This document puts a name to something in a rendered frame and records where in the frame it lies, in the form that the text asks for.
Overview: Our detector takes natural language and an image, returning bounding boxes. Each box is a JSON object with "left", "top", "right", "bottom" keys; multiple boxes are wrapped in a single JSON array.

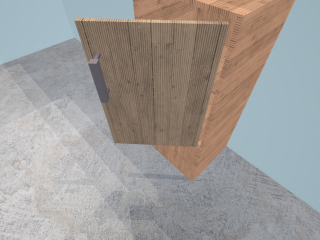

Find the handle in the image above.
[{"left": 88, "top": 52, "right": 110, "bottom": 103}]

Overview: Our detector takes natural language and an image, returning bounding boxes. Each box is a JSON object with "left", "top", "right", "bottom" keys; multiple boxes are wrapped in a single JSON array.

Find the cupboard door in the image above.
[{"left": 74, "top": 18, "right": 230, "bottom": 147}]

